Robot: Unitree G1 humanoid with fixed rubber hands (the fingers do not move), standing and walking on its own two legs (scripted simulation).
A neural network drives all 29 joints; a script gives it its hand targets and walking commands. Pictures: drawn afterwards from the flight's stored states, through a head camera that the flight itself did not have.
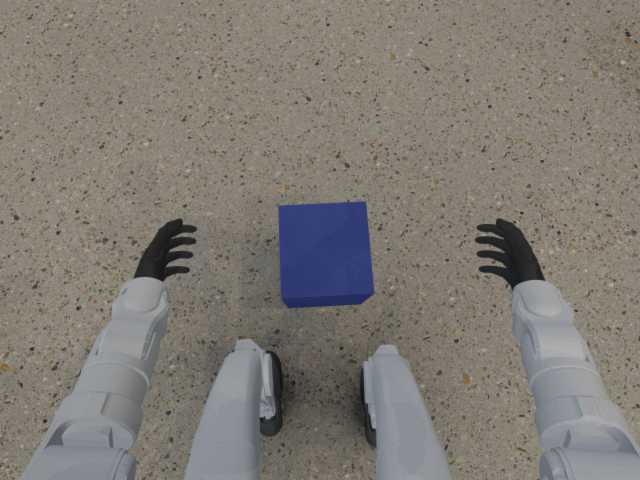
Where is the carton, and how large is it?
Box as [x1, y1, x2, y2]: [278, 201, 373, 307]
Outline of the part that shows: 365,201 278,206 281,298 288,307 357,304 361,303 373,293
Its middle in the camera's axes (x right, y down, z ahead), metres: +0.01 +0.05 +0.97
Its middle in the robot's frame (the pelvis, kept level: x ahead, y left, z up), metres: +0.45 -0.01 -0.55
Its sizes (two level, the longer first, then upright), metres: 0.210 0.200 0.250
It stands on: the floor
